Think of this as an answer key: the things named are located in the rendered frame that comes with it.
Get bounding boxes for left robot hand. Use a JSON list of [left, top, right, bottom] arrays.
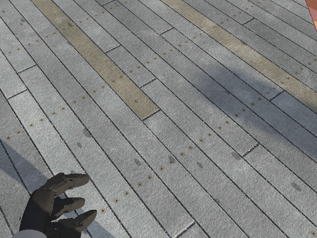
[[19, 173, 97, 238]]

